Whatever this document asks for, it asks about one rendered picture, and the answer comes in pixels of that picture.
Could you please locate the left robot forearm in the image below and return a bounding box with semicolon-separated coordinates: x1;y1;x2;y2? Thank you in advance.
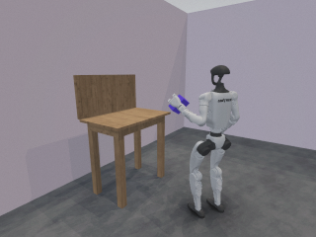
177;104;203;124

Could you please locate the robot right upper arm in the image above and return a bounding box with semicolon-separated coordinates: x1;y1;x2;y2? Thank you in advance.
229;91;240;121

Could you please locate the right robot forearm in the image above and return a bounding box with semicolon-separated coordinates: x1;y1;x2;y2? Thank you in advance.
221;120;238;132

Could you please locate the robot left upper arm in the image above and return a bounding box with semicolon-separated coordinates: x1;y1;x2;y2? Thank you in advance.
197;92;212;126

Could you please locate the table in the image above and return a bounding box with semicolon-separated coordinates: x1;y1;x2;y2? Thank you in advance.
73;74;171;209

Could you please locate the robot right shin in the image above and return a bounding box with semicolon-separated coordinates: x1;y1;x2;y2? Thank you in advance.
210;168;222;205

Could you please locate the robot head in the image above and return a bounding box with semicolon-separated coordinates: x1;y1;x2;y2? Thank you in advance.
210;65;230;93

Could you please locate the sponge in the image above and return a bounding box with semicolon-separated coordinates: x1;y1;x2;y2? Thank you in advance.
168;95;189;114

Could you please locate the robot left hand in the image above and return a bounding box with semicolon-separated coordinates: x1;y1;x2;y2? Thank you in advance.
168;93;181;108

